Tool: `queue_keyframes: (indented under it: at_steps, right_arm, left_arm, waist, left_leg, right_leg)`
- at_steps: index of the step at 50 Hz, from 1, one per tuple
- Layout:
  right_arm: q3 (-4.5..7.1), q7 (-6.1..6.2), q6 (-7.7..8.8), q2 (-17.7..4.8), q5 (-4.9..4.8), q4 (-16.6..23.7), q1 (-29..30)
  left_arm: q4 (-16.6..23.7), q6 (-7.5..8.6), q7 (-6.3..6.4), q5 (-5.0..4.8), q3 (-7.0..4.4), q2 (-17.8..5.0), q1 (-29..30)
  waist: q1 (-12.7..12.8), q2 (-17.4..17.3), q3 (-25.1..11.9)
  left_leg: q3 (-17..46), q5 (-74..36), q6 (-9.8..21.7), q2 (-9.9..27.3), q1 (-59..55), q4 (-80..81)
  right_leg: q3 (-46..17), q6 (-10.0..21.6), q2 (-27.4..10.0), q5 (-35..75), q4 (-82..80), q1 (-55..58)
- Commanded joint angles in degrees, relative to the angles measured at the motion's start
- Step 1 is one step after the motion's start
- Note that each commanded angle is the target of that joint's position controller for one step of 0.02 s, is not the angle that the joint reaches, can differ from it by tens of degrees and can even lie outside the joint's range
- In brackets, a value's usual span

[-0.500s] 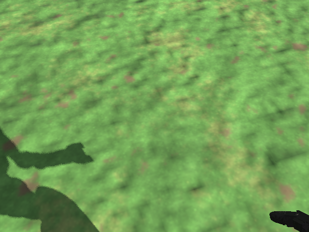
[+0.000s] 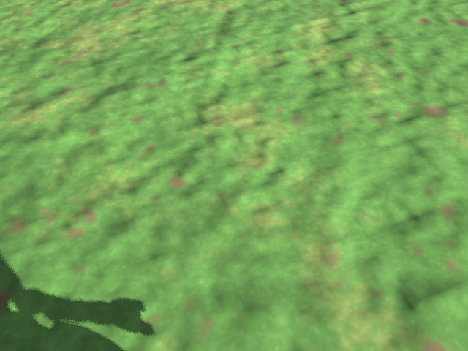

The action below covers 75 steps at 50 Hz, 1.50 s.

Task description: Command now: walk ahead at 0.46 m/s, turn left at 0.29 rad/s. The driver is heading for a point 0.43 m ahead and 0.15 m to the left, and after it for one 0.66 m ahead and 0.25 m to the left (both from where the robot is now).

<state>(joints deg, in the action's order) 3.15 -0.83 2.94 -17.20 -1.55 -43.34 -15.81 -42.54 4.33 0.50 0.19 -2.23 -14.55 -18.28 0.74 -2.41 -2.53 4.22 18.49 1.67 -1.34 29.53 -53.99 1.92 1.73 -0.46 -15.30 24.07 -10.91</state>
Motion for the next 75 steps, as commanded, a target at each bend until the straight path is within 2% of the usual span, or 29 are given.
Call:
queue_keyframes:
  at_steps: [1,6,12,14,16,17,18,19,20,21,23,27,32,37,40,41,42,43,45,48,52,57,61,63,64,68,72,74,75]
  right_arm:
    - [1.47,-0.23,1.05,-4.5,0.36,5.1,5.4]
    - [0.47,-1.18,0.04,-1.2,0.36,7.2,9.6]
    - [-0.40,-3.69,0.33,-0.3,0.07,11.8,18.1]
    - [0.35,-4.14,0.24,-2.0,0.26,12.5,16.8]
    - [2.65,-3.63,-0.23,-6.2,0.22,10.3,5.4]
    - [4.47,-2.55,-0.69,-9.6,-0.01,8.1,-3.6]
    - [5.82,-1.25,-1.07,-16.3,0.19,7.3,-7.6]
    - [5.08,-1.19,-0.52,-15.2,0.03,8.8,-8.5]
    - [3.95,-1.26,-0.14,-11.2,0.75,7.9,-7.9]
    - [3.52,-1.13,0.23,-9.8,0.53,7.6,-4.7]
    - [2.51,-0.85,0.51,-6.9,0.99,9.0,2.6]
    - [2.62,-0.05,1.06,-7.0,1.10,8.8,4.6]
    - [3.17,1.21,0.30,-8.8,0.36,6.8,0.8]
    - [3.27,1.60,-0.43,-8.7,-0.16,5.2,-2.6]
    - [2.31,1.37,-0.64,-5.4,0.45,5.6,-2.3]
    - [0.85,1.12,-0.48,-1.2,1.47,6.4,-4.0]
    - [0.29,1.09,0.06,-0.1,-0.72,8.6,-10.4]
    - [1.48,1.42,-0.13,-6.4,-1.13,6.9,-8.9]
    - [2.19,1.79,-0.81,-7.7,0.36,7.9,-0.3]
    - [2.20,1.62,-1.66,-4.8,0.73,7.9,-0.9]
    - [0.71,1.57,-2.67,-0.8,1.49,8.2,1.4]
    - [0.55,0.50,-2.52,-1.7,1.51,8.9,7.5]
    - [1.55,0.56,-2.08,-3.6,2.20,8.4,6.1]
    - [2.08,1.82,-2.64,-8.6,3.89,9.4,5.0]
    - [0.64,1.69,-3.03,-3.1,3.31,8.6,4.6]
    - [0.62,0.89,-2.48,-4.2,2.73,6.9,10.5]
    - [0.06,1.01,-2.81,-2.1,2.40,5.6,14.6]
    - [-0.22,0.88,-2.77,-1.1,2.53,3.4,11.4]
    - [0.04,0.92,-2.95,-1.3,2.50,3.5,10.7]
  left_arm:
    - [2.0,1.46,0.30,0.54,-2.10,-7.5,-1.0]
    - [0.4,1.38,0.55,0.61,-2.37,-8.2,-1.2]
    - [-2.8,-0.04,0.63,-0.79,-3.23,-11.0,-5.1]
    - [-2.8,-0.79,0.93,-1.01,-3.72,-12.7,-4.6]
    - [-2.5,-1.66,1.54,-1.02,-4.13,-14.2,-3.9]
    - [-1.9,-1.46,1.84,-0.98,-3.83,-13.9,-3.8]
    - [1.0,-0.24,1.06,1.22,-1.50,-6.5,-9.1]
    - [2.2,2.18,0.16,0.47,-0.51,-6.5,-8.0]
    - [4.1,3.42,-0.42,-2.13,-2.06,-11.2,0.6]
    - [5.6,4.08,-0.33,-2.58,-1.64,-10.6,3.6]
    - [4.8,3.68,0.44,-0.24,-2.10,-10.4,2.6]
    - [4.8,1.27,0.41,0.97,-1.78,-8.1,1.4]
    - [7.9,1.88,-0.19,0.59,-0.40,-5.3,14.0]
    - [9.0,2.82,-1.36,-0.80,-1.86,-9.1,16.4]
    - [7.2,3.52,-0.94,-0.29,-3.61,-11.6,6.3]
    - [6.7,3.51,-0.42,0.49,-4.38,-14.6,-1.6]
    - [4.6,2.67,-0.95,1.14,-5.34,-18.4,-5.1]
    - [5.9,2.50,-1.25,0.13,-4.16,-12.7,-3.1]
    - [6.4,1.89,-1.03,0.92,-2.67,-8.8,2.4]
    - [4.8,2.05,-1.26,1.11,-1.85,-6.3,5.7]
    - [2.3,1.44,-0.83,0.22,-2.57,-9.0,7.2]
    - [-0.6,-0.37,-0.35,-0.84,-2.80,-10.7,5.7]
    - [-2.4,-0.96,-0.39,-1.81,-2.18,-9.4,5.5]
    - [-3.0,-0.20,-0.79,1.45,-0.08,-4.0,-2.1]
    - [-3.2,-1.09,-0.63,1.17,0.35,-3.9,-0.5]
    - [-3.2,-4.43,0.69,0.41,-0.99,-7.8,3.5]
    - [-6.0,-4.75,0.66,0.78,-0.26,-4.5,0.8]
    - [-4.7,-4.81,0.66,1.62,-0.31,-6.7,3.8]
    - [-5.5,-4.86,0.81,0.81,-1.27,-10.0,5.3]
  waist:
    - [1.8,8.9,6.2]
    - [2.6,7.8,7.1]
    - [4.6,6.3,10.0]
    - [2.4,7.9,7.1]
    - [-4.6,9.2,-0.7]
    - [-9.4,7.1,-5.5]
    - [-6.0,-8.0,-12.8]
    - [-6.3,-8.1,-24.1]
    - [-9.0,-3.2,-17.3]
    - [-7.1,-1.4,-9.0]
    - [-1.5,1.7,-1.6]
    - [1.4,-0.1,1.2]
    - [-3.5,-1.3,3.2]
    - [-3.4,-3.4,2.2]
    - [2.2,-3.4,-2.3]
    - [4.7,4.8,-10.4]
    - [1.2,24.9,-14.9]
    - [2.7,16.2,-9.9]
    - [2.8,6.3,0.0]
    - [-0.8,8.8,1.5]
    - [-1.6,8.6,-1.1]
    - [0.7,8.7,-2.3]
    - [-1.4,6.8,-2.1]
    - [2.0,-7.0,-9.6]
    - [-0.3,-8.7,-11.5]
    - [0.5,-6.0,-4.3]
    - [3.1,-4.7,-3.7]
    - [0.9,-1.9,-0.5]
    - [-1.3,4.5,3.1]
  left_leg:
    - [3.9,-8.5,-1.4,4.0,21.4,-4.4]
    - [-1.0,-20.3,-3.5,4.7,14.4,5.3]
    - [-6.4,-17.8,0.7,4.1,11.2,17.7]
    - [-9.5,-12.2,3.2,1.2,5.8,18.5]
    - [-11.5,-9.7,6.4,-3.3,-10.3,19.8]
    - [-7.9,-12.3,8.8,-3.0,-26.6,22.2]
    - [18.3,-11.7,17.3,12.7,-51.2,21.3]
    - [45.2,-0.3,24.8,21.9,-58.3,32.7]
    - [37.6,0.0,20.2,19.3,-53.8,36.0]
    - [29.7,-3.4,18.0,16.9,-44.5,36.6]
    - [19.3,-14.1,15.6,12.1,-27.3,38.4]
    - [12.9,-22.0,16.3,9.1,-14.0,41.8]
    - [9.1,-15.0,12.0,4.9,-10.1,40.3]
    - [17.9,-8.4,9.9,8.7,-17.6,33.6]
    - [17.6,-10.1,6.3,5.1,-16.2,21.4]
    - [11.9,-0.1,3.9,0.7,-9.8,4.6]
    - [5.4,17.0,1.0,-4.9,9.7,-12.8]
    - [7.0,13.1,0.0,-0.5,15.6,-19.9]
    - [4.7,4.6,-1.5,2.0,13.3,-20.2]
    - [3.0,4.2,-3.1,3.5,5.8,-13.2]
    - [0.1,-1.9,-4.6,3.4,1.4,1.6]
    - [-2.6,-12.3,-3.5,2.5,-7.0,16.4]
    - [-3.0,-21.4,0.9,1.5,-17.8,31.1]
    - [12.9,-53.8,10.4,17.4,-35.4,26.8]
    - [16.6,-47.4,15.4,20.0,-33.3,28.6]
    - [13.7,-28.4,11.2,15.7,-21.8,34.0]
    - [5.8,-15.4,6.9,9.6,-13.1,33.7]
    - [4.3,0.1,2.4,6.2,-11.3,33.4]
    - [1.9,2.3,1.0,3.8,-12.5,33.6]
  right_leg:
    - [-14.1,7.1,-15.3,0.1,-15.9,12.5]
    - [0.2,6.2,-12.1,14.3,-16.7,7.2]
    - [5.4,5.5,-15.4,23.3,-13.9,13.5]
    - [7.3,4.5,-15.9,44.2,-7.2,16.5]
    - [9.2,2.8,-14.9,60.7,9.2,15.0]
    - [9.8,0.8,-12.9,54.3,22.8,5.2]
    - [8.6,-2.7,-5.6,7.1,45.6,-20.1]
    - [-4.7,-3.6,2.6,-19.1,57.6,-30.1]
    - [-8.7,-2.5,-0.9,-14.1,58.5,-35.6]
    - [-7.6,-1.7,-3.1,-9.1,54.4,-36.5]
    - [-7.3,-2.3,-6.7,-3.7,45.7,-29.1]
    - [-5.4,-5.5,-6.7,0.5,37.4,-23.4]
    - [-4.2,-6.5,-2.4,19.0,14.1,-18.5]
    - [-7.5,-4.6,-1.0,16.1,5.8,-14.6]
    - [-7.2,-0.1,-2.6,10.5,2.5,1.2]
    - [-17.3,3.2,-12.9,5.9,2.4,15.3]
    - [-45.4,11.6,-23.8,-12.2,-5.5,28.5]
    - [-47.0,10.3,-23.2,-23.5,-8.1,25.5]
    - [-29.3,8.1,-18.3,0.0,-7.6,12.4]
    - [-14.5,8.6,-13.5,32.2,-7.0,3.7]
    - [-7.3,10.6,-13.1,43.6,-7.8,3.0]
    - [-4.1,9.5,-12.5,38.2,-6.9,3.5]
    - [-4.6,5.4,-10.3,27.2,0.6,2.2]
    - [0.3,-2.2,-2.5,-2.5,12.6,-9.7]
    - [-2.7,-4.2,-2.6,-17.1,16.4,-10.7]
    - [-5.0,-6.5,-3.9,-14.8,19.0,-10.8]
    - [-2.1,-5.9,-2.1,4.2,5.2,2.0]
    - [-5.0,-4.0,-5.1,8.5,-0.1,2.7]
    - [-4.0,-2.3,-4.3,0.6,1.1,-3.5]
